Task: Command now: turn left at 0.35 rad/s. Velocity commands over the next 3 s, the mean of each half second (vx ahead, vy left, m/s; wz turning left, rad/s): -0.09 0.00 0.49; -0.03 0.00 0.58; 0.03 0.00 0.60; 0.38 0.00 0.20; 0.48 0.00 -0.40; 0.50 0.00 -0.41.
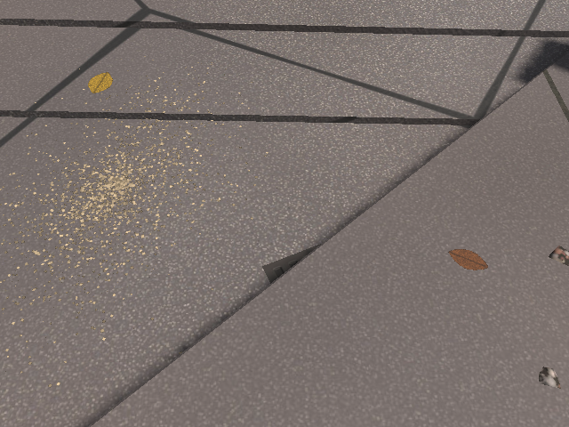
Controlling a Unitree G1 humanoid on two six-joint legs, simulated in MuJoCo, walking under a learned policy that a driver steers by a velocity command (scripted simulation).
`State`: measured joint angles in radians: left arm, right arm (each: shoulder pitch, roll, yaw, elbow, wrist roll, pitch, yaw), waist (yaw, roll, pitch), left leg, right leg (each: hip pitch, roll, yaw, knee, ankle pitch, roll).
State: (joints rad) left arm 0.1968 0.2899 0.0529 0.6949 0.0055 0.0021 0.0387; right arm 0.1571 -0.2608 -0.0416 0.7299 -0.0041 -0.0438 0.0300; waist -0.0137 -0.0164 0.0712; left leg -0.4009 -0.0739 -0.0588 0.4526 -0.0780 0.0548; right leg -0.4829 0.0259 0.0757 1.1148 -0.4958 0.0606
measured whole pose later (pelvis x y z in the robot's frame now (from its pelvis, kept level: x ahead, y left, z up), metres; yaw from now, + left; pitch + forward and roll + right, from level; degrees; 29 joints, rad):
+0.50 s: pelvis -0.03 -0.06 +0.01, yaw +18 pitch +0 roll +1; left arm 0.19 0.25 0.03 0.68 0.03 0.05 0.04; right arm 0.21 -0.34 -0.10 0.77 -0.01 0.10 0.02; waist -0.01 0.06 0.07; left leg -0.48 -0.12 -0.10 1.20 -0.41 -0.05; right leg -0.26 0.00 -0.04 0.47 -0.20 -0.05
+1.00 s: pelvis -0.12 -0.02 +0.02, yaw +35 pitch +0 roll -2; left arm 0.19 0.32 0.10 0.70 0.06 -0.08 0.07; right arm 0.25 -0.29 -0.08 0.69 -0.03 -0.11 0.05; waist 0.02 0.02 0.03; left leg -0.09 -0.03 -0.07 0.31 -0.22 0.06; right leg -0.50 -0.02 0.01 0.97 -0.36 0.05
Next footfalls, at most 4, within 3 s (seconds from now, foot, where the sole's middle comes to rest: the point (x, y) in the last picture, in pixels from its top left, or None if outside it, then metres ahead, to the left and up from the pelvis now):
0.32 right None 0.07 -0.13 -0.77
0.82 left None -0.16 0.05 -0.77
1.40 right None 0.03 -0.06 -0.77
1.90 left None -0.04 0.29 -0.77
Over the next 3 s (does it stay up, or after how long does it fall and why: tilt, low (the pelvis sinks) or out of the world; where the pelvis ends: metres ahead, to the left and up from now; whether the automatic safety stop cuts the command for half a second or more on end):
stays up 0.38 0.64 -0.14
